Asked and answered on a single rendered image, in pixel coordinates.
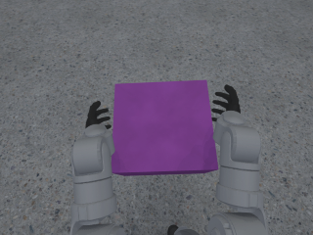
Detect robot right foot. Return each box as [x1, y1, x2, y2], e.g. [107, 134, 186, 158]
[167, 224, 178, 235]

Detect carton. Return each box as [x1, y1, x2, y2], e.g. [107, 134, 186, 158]
[112, 79, 219, 176]

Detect right robot forearm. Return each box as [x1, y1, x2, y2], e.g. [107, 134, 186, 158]
[212, 111, 269, 235]

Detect left robot forearm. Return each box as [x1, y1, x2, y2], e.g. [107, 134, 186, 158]
[69, 123, 117, 235]

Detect left robot hand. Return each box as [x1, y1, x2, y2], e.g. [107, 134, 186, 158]
[85, 101, 112, 129]

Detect right robot hand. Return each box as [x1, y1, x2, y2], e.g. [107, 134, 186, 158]
[211, 84, 241, 121]

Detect robot right upper arm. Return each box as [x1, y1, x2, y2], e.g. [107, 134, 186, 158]
[207, 211, 268, 235]

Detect robot left upper arm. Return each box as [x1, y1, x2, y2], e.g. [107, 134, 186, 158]
[75, 223, 126, 235]

